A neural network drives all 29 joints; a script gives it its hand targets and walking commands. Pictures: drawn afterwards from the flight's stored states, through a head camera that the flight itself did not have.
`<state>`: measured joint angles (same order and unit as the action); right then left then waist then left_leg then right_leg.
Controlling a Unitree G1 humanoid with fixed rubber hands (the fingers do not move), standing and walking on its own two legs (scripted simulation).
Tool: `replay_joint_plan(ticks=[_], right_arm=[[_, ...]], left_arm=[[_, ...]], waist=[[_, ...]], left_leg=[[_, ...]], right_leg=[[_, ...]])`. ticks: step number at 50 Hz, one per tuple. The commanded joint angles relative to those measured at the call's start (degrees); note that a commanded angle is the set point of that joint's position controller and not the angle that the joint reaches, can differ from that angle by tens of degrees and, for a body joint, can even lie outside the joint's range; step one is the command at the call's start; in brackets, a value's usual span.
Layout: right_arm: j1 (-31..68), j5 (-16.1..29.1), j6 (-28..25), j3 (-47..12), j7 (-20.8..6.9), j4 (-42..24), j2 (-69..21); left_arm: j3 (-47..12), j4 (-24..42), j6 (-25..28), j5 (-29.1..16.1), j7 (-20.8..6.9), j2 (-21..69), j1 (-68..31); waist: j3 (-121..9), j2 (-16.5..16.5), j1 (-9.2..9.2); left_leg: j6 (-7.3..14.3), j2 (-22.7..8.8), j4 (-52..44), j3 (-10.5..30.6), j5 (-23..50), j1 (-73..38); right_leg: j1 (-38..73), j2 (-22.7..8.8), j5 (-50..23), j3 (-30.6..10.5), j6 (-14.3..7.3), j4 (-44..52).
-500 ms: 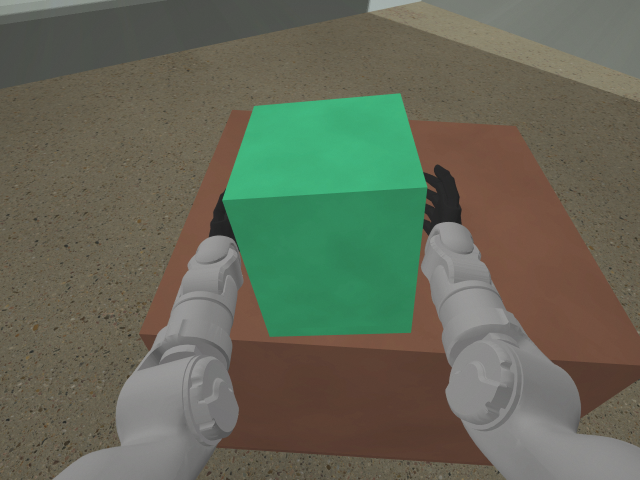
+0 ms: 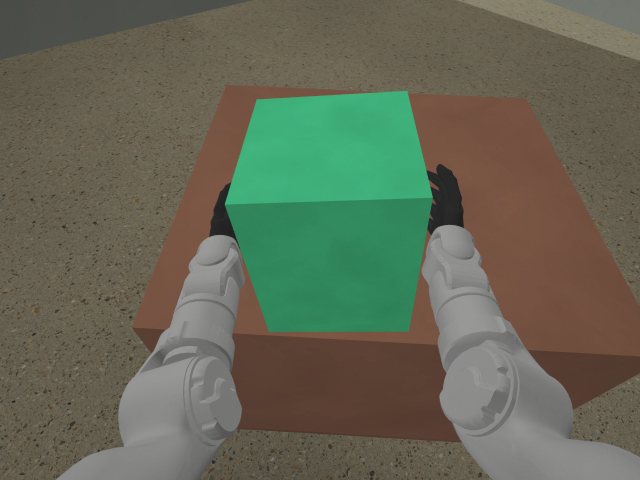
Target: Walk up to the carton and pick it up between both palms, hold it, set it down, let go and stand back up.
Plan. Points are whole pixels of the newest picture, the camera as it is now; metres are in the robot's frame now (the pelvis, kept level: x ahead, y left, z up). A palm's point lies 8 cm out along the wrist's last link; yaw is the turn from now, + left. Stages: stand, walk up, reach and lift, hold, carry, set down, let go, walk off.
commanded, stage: set down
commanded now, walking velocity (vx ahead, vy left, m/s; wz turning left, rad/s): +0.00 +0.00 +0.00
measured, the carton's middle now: (334, 217) +0.43 -0.01 +0.08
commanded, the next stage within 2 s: none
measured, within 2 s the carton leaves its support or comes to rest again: rests again in 1.06 s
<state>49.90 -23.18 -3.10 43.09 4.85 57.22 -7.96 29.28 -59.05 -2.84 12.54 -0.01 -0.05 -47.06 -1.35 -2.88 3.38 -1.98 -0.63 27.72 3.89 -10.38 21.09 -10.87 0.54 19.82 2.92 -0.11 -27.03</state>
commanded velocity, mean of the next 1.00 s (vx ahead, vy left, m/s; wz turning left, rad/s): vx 0.00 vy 0.00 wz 0.00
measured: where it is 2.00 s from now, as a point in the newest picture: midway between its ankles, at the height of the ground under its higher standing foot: outside the picture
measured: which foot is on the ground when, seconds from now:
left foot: down 0.00-1.00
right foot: down 0.00-1.00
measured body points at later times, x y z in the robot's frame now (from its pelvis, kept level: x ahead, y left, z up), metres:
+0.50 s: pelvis +0.00 +0.00 +0.00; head +0.08 +0.00 +0.44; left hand +0.44 +0.12 +0.02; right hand +0.42 -0.17 +0.04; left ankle +0.04 +0.14 -0.74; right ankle -0.07 -0.10 -0.74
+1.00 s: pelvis -0.01 +0.00 -0.01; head +0.09 +0.01 +0.43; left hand +0.44 +0.12 +0.01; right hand +0.41 -0.17 +0.02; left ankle +0.04 +0.14 -0.74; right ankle -0.07 -0.10 -0.74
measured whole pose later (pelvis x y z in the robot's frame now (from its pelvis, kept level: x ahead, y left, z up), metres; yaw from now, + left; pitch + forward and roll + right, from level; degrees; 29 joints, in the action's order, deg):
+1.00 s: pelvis -0.01 +0.00 -0.01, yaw -2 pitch +20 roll -1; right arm 47.3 -26.0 -16.4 35.7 5.5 64.4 -3.7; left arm 23.5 -70.0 11.8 12.9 4.3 -3.5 -49.5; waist -9.5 0.2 3.4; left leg -2.1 -1.9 25.6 3.2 -6.4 39.5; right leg -30.8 1.4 16.3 2.6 -0.5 -27.0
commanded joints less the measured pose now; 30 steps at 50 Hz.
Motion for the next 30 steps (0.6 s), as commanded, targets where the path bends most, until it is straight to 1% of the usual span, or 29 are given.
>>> replay_joint_plan(ticks=[1,2,3,4,5,6,7,8,9,10,12,13,14,15,16,17,18,19,20,21,22,23,24,25,26,27,28,29,30], right_arm=[[32.5,-11.4,-5.1,-11.5,-8.2,-1.3,-29.4],[32.9,-11.7,-5.6,-12.1,-8.4,-2.1,-30.3],[33.6,-11.8,-6.2,-12.6,-8.4,-3.3,-31.1],[32.6,-11.4,-6.2,-13.1,-8.5,-1.3,-31.7],[32.8,-12.2,-6.9,-13.6,-8.2,-3.1,-31.5],[32.9,-12.3,-7.0,-13.1,-8.0,-2.1,-31.6],[32.5,-12.0,-7.3,-14.3,-8.1,-4.7,-31.7],[33.3,-11.6,-7.6,-14.8,-8.3,-4.8,-31.4],[33.5,-11.8,-8.4,-13.7,-8.3,-4.3,-31.0],[33.6,-12.2,-8.9,-14.8,-8.3,-5.7,-30.8],[31.8,-12.7,-9.3,-14.7,-8.4,-3.6,-31.3],[30.8,-13.7,-9.0,-13.9,-8.4,-1.0,-32.5],[31.3,-13.1,-9.8,-14.8,-8.5,-1.6,-32.1],[32.5,-13.6,-9.8,-14.4,-8.4,-2.8,-30.8],[30.9,-13.8,-10.2,-14.8,-8.3,-1.8,-31.7],[31.4,-13.3,-10.7,-14.8,-8.6,-2.9,-31.4],[31.5,-13.6,-11.0,-15.8,-8.3,-3.4,-31.9],[31.2,-13.7,-10.8,-16.7,-8.1,-2.7,-32.5],[30.8,-14.5,-11.2,-16.7,-8.2,-2.8,-32.5],[30.4,-14.9,-11.1,-15.6,-7.9,-1.7,-31.8],[30.9,-13.9,-11.7,-17.6,-7.8,-2.9,-33.1],[30.3,-14.8,-12.2,-16.7,-7.9,-1.9,-33.4],[30.4,-15.0,-12.8,-15.8,-8.4,-0.2,-32.0],[30.5,-15.8,-13.1,-14.9,-8.2,0.7,-32.6],[31.1,-15.6,-14.3,-15.1,-8.6,-0.2,-32.3],[31.3,-15.6,-15.1,-14.7,-8.6,-0.8,-32.0],[30.1,-17.2,-14.7,-15.4,-8.5,-0.2,-33.1],[29.7,-17.9,-15.3,-14.5,-8.6,1.0,-33.0],[28.0,-16.5,-15.1,-14.5,-8.4,3.6,-28.9]], left_arm=[[-12.8,12.6,8.7,6.8,-6.6,24.4,-49.1],[-12.5,12.1,9.0,6.8,-6.3,24.4,-48.1],[-12.6,11.9,9.6,6.5,-6.2,25.1,-48.3],[-12.0,11.4,9.9,6.8,-6.1,25.4,-48.1],[-12.5,10.3,10.1,6.8,-6.2,25.1,-47.7],[-12.8,10.4,10.2,6.5,-6.3,25.9,-47.7],[-11.1,8.7,10.1,8.3,-6.4,24.8,-45.1],[-10.4,8.4,10.3,8.2,-6.3,24.3,-45.0],[-11.4,9.5,10.7,7.8,-6.3,26.5,-45.6],[-11.1,7.8,11.1,8.6,-6.3,25.5,-44.7],[-11.8,9.4,12.5,7.2,-6.3,25.4,-45.8],[-11.5,9.6,13.0,7.8,-6.0,25.0,-47.7],[-12.1,8.9,13.2,7.1,-5.7,26.4,-45.7],[-10.9,6.7,12.5,7.2,-5.9,26.1,-45.4],[-11.0,7.3,13.2,7.6,-5.9,26.4,-44.9],[-10.6,7.4,13.7,7.7,-5.7,26.6,-45.7],[-9.7,4.8,13.8,8.0,-5.7,25.3,-44.2],[-10.5,5.5,14.1,8.1,-6.3,26.1,-45.1],[-10.3,5.3,14.3,8.1,-6.2,27.4,-43.0],[-9.7,4.6,14.0,8.6,-6.3,26.2,-44.2],[-10.7,4.2,14.2,8.3,-6.5,27.0,-43.0],[-11.9,5.2,14.8,8.1,-5.9,27.7,-43.6],[-11.8,6.8,15.4,7.8,-5.2,28.0,-44.5],[-13.6,7.4,15.5,6.7,-4.7,28.4,-45.6],[-13.4,7.0,15.5,6.6,-4.3,30.6,-43.5],[-14.3,6.5,16.2,6.6,-3.7,30.5,-44.2],[-13.9,4.6,16.5,7.3,-4.1,30.8,-44.7],[-14.6,4.4,17.3,7.2,-3.7,31.7,-44.6],[-14.9,3.6,16.8,7.0,-3.5,30.1,-41.7]], waist=[[-45.4,7.5,4.29],[-46.3,7.3,3.60],[-47.9,6.2,3.78],[-46.5,6.8,2.83],[-47.8,5.1,4.03],[-48.6,4.7,3.83],[-48.2,5.2,2.02],[-48.1,4.6,1.89],[-48.6,5.1,2.64],[-51.4,4.2,1.50],[-52.0,5.0,2.81],[-51.3,5.6,3.09],[-51.5,6.6,2.30],[-50.4,3.7,1.69],[-51.7,3.8,2.29],[-54.0,3.4,1.27],[-53.0,1.5,1.31],[-50.4,2.2,2.47],[-50.6,1.8,1.56],[-49.3,1.8,2.00],[-50.6,2.7,2.22],[-52.3,4.7,2.09],[-54.2,5.8,1.19],[-56.5,7.1,2.00],[-57.7,6.4,-0.72],[-61.1,5.6,0.70],[-58.0,4.7,1.85],[-58.7,4.7,2.11],[-57.0,5.7,1.84]], left_leg=[[0.7,-0.4,-2.3,-5.0,33.4,-40.1],[0.7,-0.8,-1.6,-5.3,34.7,-41.1],[0.8,-0.6,-1.0,-5.5,34.6,-40.6],[1.3,-1.0,-1.1,-4.9,37.0,-43.0],[1.1,-0.9,-0.4,-5.5,37.6,-42.0],[0.9,-0.6,-0.4,-5.2,37.0,-40.2],[1.5,-0.4,-1.0,-6.1,34.1,-39.1],[1.6,-0.5,-0.9,-5.5,35.9,-40.4],[1.5,-1.2,-0.7,-5.1,38.1,-43.3],[1.5,-1.3,-0.7,-5.4,37.0,-41.5],[1.5,-1.5,-0.2,-4.9,37.8,-41.3],[1.6,-1.1,0.2,-5.3,37.4,-40.8],[1.9,-2.1,1.0,-4.6,42.2,-45.6],[2.2,-2.5,1.2,-5.1,42.6,-43.4],[1.7,-1.8,1.4,-5.3,42.4,-43.0],[1.9,-2.2,1.7,-5.5,42.5,-42.1],[2.4,-1.4,1.2,-5.6,37.9,-38.5],[2.2,-1.0,0.0,-5.5,36.2,-37.6],[2.8,-1.6,-0.1,-4.9,36.6,-40.3],[2.9,-1.4,0.4,-5.6,36.1,-38.9],[2.5,-1.2,0.9,-5.7,36.1,-38.2],[2.3,-1.9,1.5,-4.3,38.6,-41.4],[2.4,-3.2,3.0,-4.4,43.8,-45.1],[2.1,-3.9,4.4,-4.3,48.7,-46.8],[1.9,-5.2,5.1,-4.8,52.3,-48.2],[1.4,-4.4,5.4,-5.3,49.1,-42.7],[1.4,-4.1,5.5,-5.2,45.6,-42.6],[1.4,-4.4,6.4,-4.4,48.0,-43.3],[1.5,-4.5,6.2,-5.2,51.3,-44.3]], right_leg=[[-20.3,-1.5,-34.2,2.5,6.1,7.6],[-22.1,-1.5,-35.5,2.9,6.3,7.1],[-21.6,-1.4,-36.1,2.7,6.4,7.1],[-26.2,-1.7,-34.3,2.6,6.7,7.4],[-23.0,-1.4,-36.6,3.0,6.8,7.2],[-21.8,-1.3,-38.0,2.8,6.5,6.8],[-19.9,-1.7,-38.5,2.1,6.7,6.7],[-21.8,-1.8,-39.7,2.4,6.9,6.2],[-25.2,-1.5,-37.5,3.0,6.7,6.8],[-21.9,-1.5,-38.5,2.3,6.0,7.0],[-24.4,-1.7,-41.4,2.5,6.6,5.9],[-25.7,-2.0,-39.5,2.2,7.0,5.2],[-32.1,-1.8,-38.7,3.3,7.3,5.6],[-29.7,-1.6,-36.2,2.3,6.0,8.2],[-28.3,-1.6,-39.4,2.3,6.5,6.6],[-27.6,-1.6,-40.5,1.8,5.8,6.9],[-24.2,-2.1,-44.8,1.6,6.4,5.2],[-23.5,-2.4,-47.8,2.3,7.9,3.5],[-26.0,-2.5,-44.3,2.4,8.0,3.4],[-26.3,-2.7,-44.6,1.8,8.1,3.5],[-24.7,-2.5,-47.6,1.8,8.0,2.7],[-29.7,-2.5,-44.8,2.4,8.0,2.4],[-34.1,-2.3,-40.0,2.4,6.6,4.2],[-38.2,-2.2,-36.8,2.3,5.2,6.1],[-41.1,-2.4,-34.6,1.9,3.1,8.6],[-36.4,-2.1,-36.7,1.4,1.0,9.9],[-35.0,-2.5,-37.5,1.4,3.5,6.3],[-37.0,-2.2,-37.8,2.1,3.9,4.8],[-37.7,-1.7,-37.0,2.3,3.7,6.4]])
